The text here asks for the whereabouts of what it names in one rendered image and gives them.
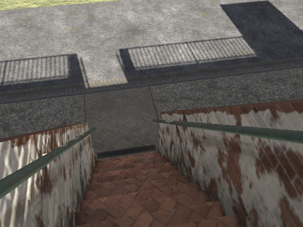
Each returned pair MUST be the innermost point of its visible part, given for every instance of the stairs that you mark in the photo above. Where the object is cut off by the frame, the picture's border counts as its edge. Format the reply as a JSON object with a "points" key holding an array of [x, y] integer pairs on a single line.
{"points": [[146, 190]]}

